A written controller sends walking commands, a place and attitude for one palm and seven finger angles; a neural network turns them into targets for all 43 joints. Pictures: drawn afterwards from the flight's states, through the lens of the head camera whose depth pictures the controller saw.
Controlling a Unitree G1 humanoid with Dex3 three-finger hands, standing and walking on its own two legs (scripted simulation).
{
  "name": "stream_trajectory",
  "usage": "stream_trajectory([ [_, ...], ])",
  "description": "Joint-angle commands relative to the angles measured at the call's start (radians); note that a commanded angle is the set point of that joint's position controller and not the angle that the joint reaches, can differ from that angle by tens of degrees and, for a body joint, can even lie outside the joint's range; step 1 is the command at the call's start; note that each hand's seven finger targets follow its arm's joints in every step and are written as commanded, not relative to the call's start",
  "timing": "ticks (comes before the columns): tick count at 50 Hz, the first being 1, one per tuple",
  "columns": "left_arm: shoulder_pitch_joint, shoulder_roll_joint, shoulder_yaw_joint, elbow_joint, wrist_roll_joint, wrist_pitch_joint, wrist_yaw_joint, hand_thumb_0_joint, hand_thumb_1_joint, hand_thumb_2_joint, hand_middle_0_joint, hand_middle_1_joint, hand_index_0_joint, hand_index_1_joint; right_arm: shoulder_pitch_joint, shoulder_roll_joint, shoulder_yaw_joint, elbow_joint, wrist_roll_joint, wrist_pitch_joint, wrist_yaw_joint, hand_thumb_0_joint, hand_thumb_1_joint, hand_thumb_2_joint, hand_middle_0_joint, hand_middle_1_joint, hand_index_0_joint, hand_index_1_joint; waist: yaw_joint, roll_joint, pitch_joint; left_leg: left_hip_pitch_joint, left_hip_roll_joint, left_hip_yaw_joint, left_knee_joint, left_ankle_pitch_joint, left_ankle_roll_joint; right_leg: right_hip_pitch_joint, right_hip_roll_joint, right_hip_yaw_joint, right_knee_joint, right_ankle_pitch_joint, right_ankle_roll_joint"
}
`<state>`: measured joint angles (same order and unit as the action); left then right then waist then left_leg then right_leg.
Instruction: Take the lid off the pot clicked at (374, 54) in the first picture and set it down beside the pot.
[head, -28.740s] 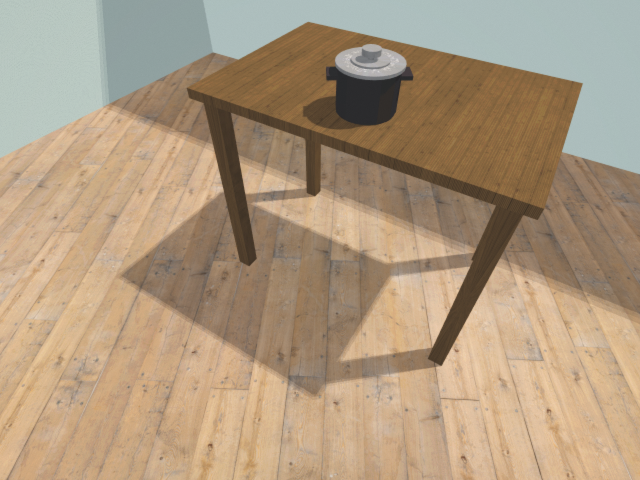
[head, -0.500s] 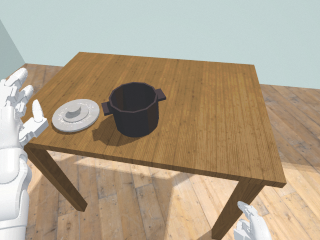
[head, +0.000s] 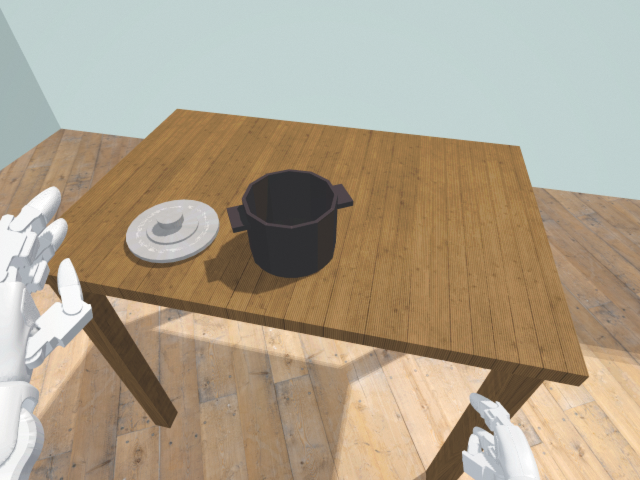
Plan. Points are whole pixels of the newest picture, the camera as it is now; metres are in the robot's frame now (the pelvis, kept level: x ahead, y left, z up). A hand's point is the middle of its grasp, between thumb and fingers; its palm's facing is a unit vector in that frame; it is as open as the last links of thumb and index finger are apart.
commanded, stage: draw the hand back to the body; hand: left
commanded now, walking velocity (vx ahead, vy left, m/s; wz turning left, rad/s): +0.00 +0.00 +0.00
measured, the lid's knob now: (170, 218) +0.51 +0.34 +0.02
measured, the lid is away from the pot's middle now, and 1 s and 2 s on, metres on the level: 0.23 0.23 0.23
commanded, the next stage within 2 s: step back with the hand held close in 0.22 s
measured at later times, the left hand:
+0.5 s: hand (46, 287) +0.20 +0.27 +0.21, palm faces +0.44 -0.81 -0.39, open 7.4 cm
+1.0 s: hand (18, 361) +0.15 +0.27 +0.19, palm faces +0.43 -0.80 -0.42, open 7.4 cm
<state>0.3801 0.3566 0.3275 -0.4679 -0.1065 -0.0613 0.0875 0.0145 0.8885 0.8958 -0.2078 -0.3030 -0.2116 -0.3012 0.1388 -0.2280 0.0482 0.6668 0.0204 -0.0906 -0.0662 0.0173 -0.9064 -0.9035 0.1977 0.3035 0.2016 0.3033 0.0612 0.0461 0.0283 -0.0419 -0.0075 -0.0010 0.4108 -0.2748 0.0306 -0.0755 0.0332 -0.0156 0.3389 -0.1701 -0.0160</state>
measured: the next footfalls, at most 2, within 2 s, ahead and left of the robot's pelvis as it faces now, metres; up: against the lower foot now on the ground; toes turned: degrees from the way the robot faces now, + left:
right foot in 1.26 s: -0.04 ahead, -0.12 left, +0.00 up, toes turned -1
left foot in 1.76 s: -0.09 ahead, +0.15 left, +0.00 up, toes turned +0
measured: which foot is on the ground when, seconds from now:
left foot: down 0.00-1.00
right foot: down 0.00-1.00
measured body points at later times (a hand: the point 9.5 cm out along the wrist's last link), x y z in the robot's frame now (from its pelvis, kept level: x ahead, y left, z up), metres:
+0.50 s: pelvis +0.00 +0.02 +0.00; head +0.00 +0.04 +0.45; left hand +0.17 +0.31 +0.23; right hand +0.20 -0.19 -0.07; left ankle -0.03 +0.10 -0.74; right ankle +0.02 -0.11 -0.74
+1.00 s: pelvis -0.05 +0.03 -0.02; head -0.04 +0.04 +0.43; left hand +0.12 +0.31 +0.21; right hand +0.13 -0.20 -0.09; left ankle -0.03 +0.10 -0.74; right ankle +0.02 -0.11 -0.74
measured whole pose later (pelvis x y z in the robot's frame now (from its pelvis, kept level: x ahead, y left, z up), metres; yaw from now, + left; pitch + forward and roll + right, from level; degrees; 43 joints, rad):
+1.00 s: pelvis -0.05 +0.03 -0.02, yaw +1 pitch +0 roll -2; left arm 0.52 0.40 0.44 -0.64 -0.06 -0.19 0.13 0.01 0.89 0.90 -0.21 -0.30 -0.21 -0.30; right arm 0.21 -0.21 0.01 0.54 0.03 -0.02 -0.05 0.02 -0.91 -0.90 0.20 0.30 0.20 0.30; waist 0.00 0.00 0.00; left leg -0.35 -0.04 0.02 0.66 -0.33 0.07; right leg -0.37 -0.01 -0.02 0.55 -0.19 0.03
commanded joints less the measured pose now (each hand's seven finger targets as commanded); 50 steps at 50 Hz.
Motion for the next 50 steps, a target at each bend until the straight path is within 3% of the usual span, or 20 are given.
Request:
stream_trajectory([
  [1,-0.044,0.193,0.099,-0.317,0.013,-0.076,0.018,0.0,0.9,0.9,-0.2,-0.3,-0.2,-0.3,-0.16,-0.101,-0.044,-0.181,-0.009,-0.067,-0.001,0.0,-0.9,-0.9,0.2,0.3,0.2,0.3,0.004,0.062,-0.099,-0.015,0.043,-0.02,-0.064,0.206,0.006,0.017,-0.049,0.006,-0.041,0.09,-0.031],
  [4,-0.021,0.196,0.11,-0.342,0.017,-0.075,0.023,0.0,0.9,0.9,-0.2,-0.3,-0.2,-0.3,-0.153,-0.102,-0.043,-0.181,-0.011,-0.066,-0.001,0.0,-0.9,-0.9,0.2,0.3,0.2,0.3,0.0,0.049,-0.098,-0.028,0.042,-0.023,-0.065,0.216,0.001,0.02,-0.044,0.006,-0.031,0.103,-0.032],
  [8,-0.06,0.156,0.079,-0.261,0.017,-0.053,0.026,0.0,0.9,0.9,-0.2,-0.3,-0.2,-0.3,-0.151,-0.105,-0.04,-0.173,-0.006,-0.054,-0.009,0.0,-0.9,-0.9,0.2,0.3,0.2,0.3,-0.019,-0.008,0.01,-0.064,0.047,-0.038,-0.078,0.156,0.0,-0.042,-0.038,-0.001,-0.041,0.04,-0.029],
  [10,-0.047,0.145,0.063,-0.27,0.022,-0.054,0.021,0.0,0.9,0.9,-0.2,-0.3,-0.2,-0.3,-0.154,-0.106,-0.04,-0.179,-0.006,-0.053,-0.01,0.0,-0.9,-0.9,0.2,0.3,0.2,0.3,-0.011,0.012,0.01,-0.064,0.048,-0.038,-0.085,0.152,0.0,-0.038,-0.04,-0.008,-0.035,0.034,-0.029],
  [14,-0.015,0.184,0.094,-0.388,0.029,-0.074,0.022,0.0,0.9,0.9,-0.2,-0.3,-0.2,-0.3,-0.146,-0.102,-0.038,-0.19,-0.016,-0.071,0.002,0.0,-0.9,-0.9,0.2,0.3,0.2,0.3,0.01,0.098,-0.125,-0.03,0.046,-0.047,-0.073,0.248,-0.013,0.034,-0.041,-0.003,0.003,0.105,-0.035],
  [16,0.008,0.19,0.11,-0.348,0.026,-0.063,0.028,0.0,0.9,0.9,-0.2,-0.3,-0.2,-0.3,-0.139,-0.103,-0.04,-0.185,-0.019,-0.065,0.002,0.0,-0.9,-0.9,0.2,0.3,0.2,0.3,0.012,0.036,-0.111,-0.042,0.051,-0.05,-0.073,0.276,-0.019,0.041,-0.039,-0.007,0.005,0.126,-0.035],
  [17,-0.228,0.366,0.281,-0.472,0.023,-0.132,0.041,0.0,0.9,0.9,-0.2,-0.3,-0.2,-0.3,-0.119,-0.129,-0.042,-0.246,0.0,-0.039,-0.005,0.0,-0.9,-0.9,0.2,0.3,0.2,0.3,-0.022,-0.003,-0.035,-0.119,0.069,-0.073,-0.072,0.146,0.013,-0.024,-0.082,0.126,-0.015,0.186,-0.026],
  [18,-0.204,0.35,0.283,-0.408,0.019,-0.156,0.045,0.0,0.9,0.9,-0.2,-0.3,-0.2,-0.3,-0.111,-0.107,-0.035,-0.229,-0.009,-0.027,-0.012,0.0,-0.9,-0.9,0.2,0.3,0.2,0.3,-0.027,-0.027,-0.012,-0.137,0.062,-0.085,-0.072,0.098,0.016,-0.048,-0.099,0.134,-0.022,0.169,-0.033],
  [20,-0.035,0.222,0.186,-0.256,0.028,-0.144,0.031,0.0,0.9,0.9,-0.2,-0.3,-0.2,-0.3,-0.094,-0.116,-0.048,-0.221,-0.008,-0.01,-0.009,0.0,-0.9,-0.9,0.2,0.3,0.2,0.3,-0.041,-0.121,0.01,-0.132,0.068,-0.084,-0.059,0.146,0.023,-0.077,-0.109,0.138,-0.02,0.203,-0.022],
  [25,0.077,0.172,0.128,-0.271,0.044,-0.157,0.008,0.0,0.9,0.9,-0.2,-0.3,-0.2,-0.3,-0.091,-0.135,-0.07,-0.248,-0.006,0.022,0.005,0.0,-0.9,-0.9,0.2,0.3,0.2,0.3,-0.043,0.039,-0.14,-0.096,0.109,-0.081,-0.018,0.427,0.026,-0.044,-0.123,0.09,0.07,0.337,-0.002],
  [28,0.16,0.243,0.204,-0.369,0.05,-0.17,0.014,0.0,0.9,0.9,-0.2,-0.3,-0.2,-0.3,-0.092,-0.13,-0.085,-0.275,-0.006,0.044,0.015,0.0,-0.9,-0.9,0.2,0.3,0.2,0.3,-0.037,0.02,-0.241,-0.105,0.127,-0.097,0.016,0.541,0.027,-0.008,-0.128,0.084,0.121,0.371,-0.003],
  [29,0.196,0.233,0.202,-0.398,0.052,-0.174,0.013,0.0,0.9,0.9,-0.2,-0.3,-0.2,-0.3,-0.081,-0.124,-0.085,-0.287,-0.003,0.052,0.018,0.0,-0.9,-0.9,0.2,0.3,0.2,0.3,-0.04,-0.002,-0.263,-0.118,0.131,-0.1,0.025,0.564,0.024,-0.001,-0.127,0.071,0.138,0.362,-0.002],
  [33,0.241,0.302,0.267,-0.526,0.046,-0.184,0.03,0.0,0.9,0.9,-0.2,-0.3,-0.2,-0.3,-0.081,-0.128,-0.096,-0.322,0.008,0.053,0.015,0.0,-0.9,-0.9,0.2,0.3,0.2,0.3,-0.039,0.075,-0.291,-0.17,0.161,-0.131,0.025,0.581,0.028,-0.024,-0.115,0.06,0.205,0.254,0.014],
  [35,0.266,0.279,0.254,-0.523,0.039,-0.182,0.033,0.0,0.9,0.9,-0.2,-0.3,-0.2,-0.3,-0.069,-0.122,-0.098,-0.324,0.008,0.05,0.012,0.0,-0.9,-0.9,0.2,0.3,0.2,0.3,-0.041,0.115,-0.253,-0.187,0.176,-0.14,0.018,0.598,0.028,-0.07,-0.105,0.043,0.231,0.135,0.019],
  [38,0.229,0.27,0.252,-0.497,0.034,-0.183,0.04,0.0,0.9,0.9,-0.2,-0.3,-0.2,-0.3,-0.052,-0.129,-0.102,-0.31,0.002,0.034,0.008,0.0,-0.9,-0.9,0.2,0.3,0.2,0.3,-0.05,0.142,-0.18,-0.243,0.197,-0.151,-0.005,0.49,0.04,-0.12,-0.094,0.04,0.256,-0.008,0.018],
  [41,0.175,0.237,0.232,-0.406,0.034,-0.183,0.046,0.0,0.9,0.9,-0.2,-0.3,-0.2,-0.3,-0.023,-0.14,-0.105,-0.294,0.002,0.024,0.003,0.0,-0.9,-0.9,0.2,0.3,0.2,0.3,-0.061,0.092,-0.096,-0.354,0.193,-0.154,-0.014,0.249,0.046,-0.116,-0.102,0.054,0.252,-0.018,0.007],
  [44,0.129,0.218,0.213,-0.327,0.037,-0.178,0.049,0.0,0.9,0.9,-0.2,-0.3,-0.2,-0.3,-0.003,-0.14,-0.107,-0.289,0.009,0.025,-0.002,0.0,-0.9,-0.9,0.2,0.3,0.2,0.3,-0.078,-0.07,-0.059,-0.419,0.129,-0.143,0.037,-0.07,0.039,-0.14,-0.148,0.13,0.169,0.054,-0.02],
  [46,0.1,0.216,0.196,-0.297,0.042,-0.173,0.052,0.0,0.9,0.9,-0.2,-0.3,-0.2,-0.3,-0.001,-0.136,-0.111,-0.289,0.01,0.026,-0.003,0.0,-0.9,-0.9,0.2,0.3,0.2,0.3,-0.087,-0.149,-0.027,-0.402,0.083,-0.125,0.105,-0.212,0.034,-0.237,-0.194,0.203,0.067,-0.069,-0.041],
  [48,0.094,0.235,0.202,-0.316,0.048,-0.177,0.058,0.0,0.9,0.9,-0.2,-0.3,-0.2,-0.3,0.002,-0.133,-0.114,-0.286,0.007,0.025,0.0,0.0,-0.9,-0.9,0.2,0.3,0.2,0.3,-0.089,-0.19,-0.042,-0.364,0.06,-0.112,0.164,-0.244,0.032,-0.295,-0.226,0.249,-0.005,-0.188,-0.059],
  [50,0.1,0.22,0.173,-0.354,0.05,-0.188,0.061,0.0,0.9,0.9,-0.2,-0.3,-0.2,-0.3,-0.002,-0.126,-0.108,-0.289,0.007,0.022,0.002,0.0,-0.9,-0.9,0.2,0.3,0.2,0.3,-0.091,-0.153,-0.066,-0.338,0.054,-0.101,0.187,-0.224,0.032,-0.316,-0.244,0.24,-0.013,-0.219,-0.064],
])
